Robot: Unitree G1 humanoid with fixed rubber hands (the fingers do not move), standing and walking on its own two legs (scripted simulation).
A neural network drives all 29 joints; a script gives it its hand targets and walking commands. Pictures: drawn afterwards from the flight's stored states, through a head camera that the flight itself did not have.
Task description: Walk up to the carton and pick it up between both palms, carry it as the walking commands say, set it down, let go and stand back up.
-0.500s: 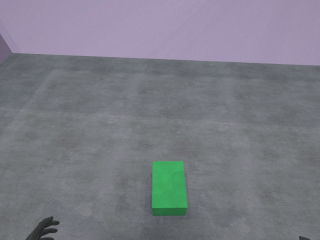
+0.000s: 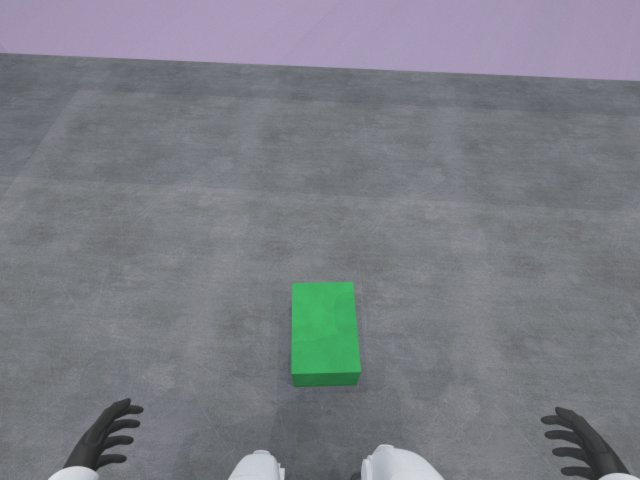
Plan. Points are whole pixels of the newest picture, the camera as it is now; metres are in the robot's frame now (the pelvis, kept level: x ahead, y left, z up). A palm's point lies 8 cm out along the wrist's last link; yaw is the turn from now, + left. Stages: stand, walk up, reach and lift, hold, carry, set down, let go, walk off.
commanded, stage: reach and lift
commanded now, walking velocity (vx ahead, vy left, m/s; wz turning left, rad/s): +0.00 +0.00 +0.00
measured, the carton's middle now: (324, 333) +0.53 +0.00 -0.67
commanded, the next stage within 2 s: none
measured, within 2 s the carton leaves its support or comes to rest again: neither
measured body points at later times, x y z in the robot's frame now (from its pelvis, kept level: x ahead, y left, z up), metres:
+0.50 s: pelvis +0.01 +0.04 -0.03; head +0.15 +0.04 +0.40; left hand +0.28 +0.28 -0.13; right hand +0.27 -0.25 -0.12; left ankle +0.03 +0.17 -0.71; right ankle +0.04 -0.08 -0.71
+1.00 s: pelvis -0.03 +0.02 -0.06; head +0.21 +0.01 +0.32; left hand +0.41 +0.23 -0.15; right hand +0.40 -0.23 -0.16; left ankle +0.03 +0.17 -0.71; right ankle +0.04 -0.08 -0.71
